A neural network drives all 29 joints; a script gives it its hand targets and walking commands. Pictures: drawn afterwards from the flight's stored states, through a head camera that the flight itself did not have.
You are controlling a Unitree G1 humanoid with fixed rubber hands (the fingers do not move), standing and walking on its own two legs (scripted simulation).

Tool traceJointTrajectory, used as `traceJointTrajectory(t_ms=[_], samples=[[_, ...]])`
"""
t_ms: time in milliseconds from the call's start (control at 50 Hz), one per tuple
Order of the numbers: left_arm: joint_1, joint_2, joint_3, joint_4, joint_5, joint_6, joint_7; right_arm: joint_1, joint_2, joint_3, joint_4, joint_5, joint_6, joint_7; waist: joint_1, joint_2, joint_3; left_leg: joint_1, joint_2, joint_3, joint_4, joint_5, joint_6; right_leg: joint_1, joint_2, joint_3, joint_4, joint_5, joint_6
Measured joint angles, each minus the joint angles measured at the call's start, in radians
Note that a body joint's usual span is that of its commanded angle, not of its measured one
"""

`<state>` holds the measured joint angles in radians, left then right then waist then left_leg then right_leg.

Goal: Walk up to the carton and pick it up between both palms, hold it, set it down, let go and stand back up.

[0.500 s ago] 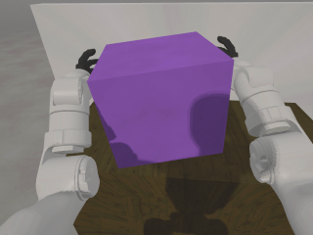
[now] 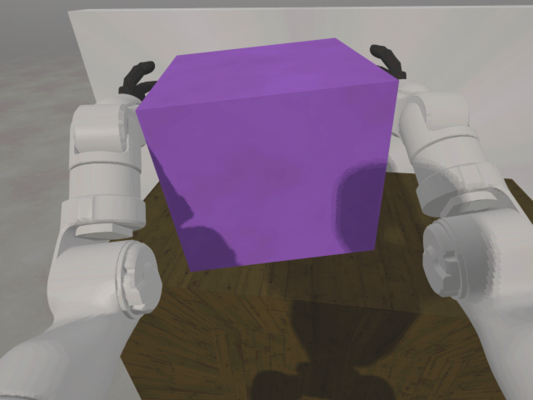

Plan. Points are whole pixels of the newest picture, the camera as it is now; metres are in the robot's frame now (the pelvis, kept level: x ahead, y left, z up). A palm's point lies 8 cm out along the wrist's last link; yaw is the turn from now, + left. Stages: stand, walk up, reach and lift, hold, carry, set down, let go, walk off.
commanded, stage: hold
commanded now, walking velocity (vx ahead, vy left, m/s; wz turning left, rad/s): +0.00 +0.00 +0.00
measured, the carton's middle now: (268, 145) +0.38 -0.01 +0.28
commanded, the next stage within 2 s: none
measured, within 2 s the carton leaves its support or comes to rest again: neither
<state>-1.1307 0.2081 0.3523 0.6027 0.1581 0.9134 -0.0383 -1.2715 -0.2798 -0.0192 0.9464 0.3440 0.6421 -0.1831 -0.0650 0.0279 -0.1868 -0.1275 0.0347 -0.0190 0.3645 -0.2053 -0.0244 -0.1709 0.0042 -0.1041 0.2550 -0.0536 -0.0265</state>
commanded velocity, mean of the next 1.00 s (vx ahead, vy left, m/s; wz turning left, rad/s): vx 0.00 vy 0.00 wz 0.00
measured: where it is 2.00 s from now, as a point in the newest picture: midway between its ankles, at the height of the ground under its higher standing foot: outside the picture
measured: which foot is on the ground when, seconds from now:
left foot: down 0.00-1.00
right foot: down 0.00-1.00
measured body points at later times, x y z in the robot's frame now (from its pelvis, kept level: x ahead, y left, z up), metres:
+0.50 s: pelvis +0.01 +0.00 +0.00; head -0.07 -0.01 +0.44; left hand +0.40 +0.17 +0.34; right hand +0.40 -0.18 +0.34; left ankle +0.00 +0.13 -0.75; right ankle +0.06 -0.10 -0.75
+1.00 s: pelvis +0.01 +0.00 +0.00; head -0.09 +0.00 +0.44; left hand +0.39 +0.16 +0.35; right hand +0.39 -0.18 +0.36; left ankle +0.00 +0.13 -0.75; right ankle +0.06 -0.10 -0.75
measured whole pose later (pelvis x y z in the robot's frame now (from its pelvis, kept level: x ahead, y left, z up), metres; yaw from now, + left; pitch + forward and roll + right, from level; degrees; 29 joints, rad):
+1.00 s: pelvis +0.01 +0.00 +0.00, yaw +0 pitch -2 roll -1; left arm -1.15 0.19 0.38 0.59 0.21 0.95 -0.07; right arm -1.31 -0.30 -0.01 0.96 0.34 0.70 -0.17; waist -0.06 0.04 -0.21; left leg -0.12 0.03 -0.01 0.36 -0.21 -0.02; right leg -0.17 0.00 -0.09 0.26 -0.06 -0.02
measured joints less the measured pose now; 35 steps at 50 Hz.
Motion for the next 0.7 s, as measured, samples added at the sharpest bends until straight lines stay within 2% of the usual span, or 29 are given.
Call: traceJointTrajectory(t_ms=[240,440,700], samples=[[-0.030,0.001,0.019,0.035,0.022,-0.004,-0.020,-0.033,-0.012,0.014,0.028,0.006,0.014,0.001,0.002,0.013,-0.007,-0.002,0.000,0.006,-0.009,0.001,0.001,-0.011,0.001,0.008,0.005,-0.004,0.000],[0.002,0.003,0.017,-0.012,0.016,0.011,-0.027,0.003,-0.010,0.045,-0.030,0.030,0.033,-0.015,0.008,0.023,-0.003,0.012,0.003,0.001,-0.009,-0.008,0.000,0.008,0.004,0.003,-0.003,-0.011,0.001],[0.074,-0.001,-0.013,-0.125,0.004,0.049,-0.031,0.058,-0.003,0.045,-0.117,0.053,0.064,-0.035,-0.010,-0.002,-0.001,0.014,0.003,-0.007,0.013,-0.021,-0.001,0.022,0.004,-0.004,0.000,-0.015,0.002]])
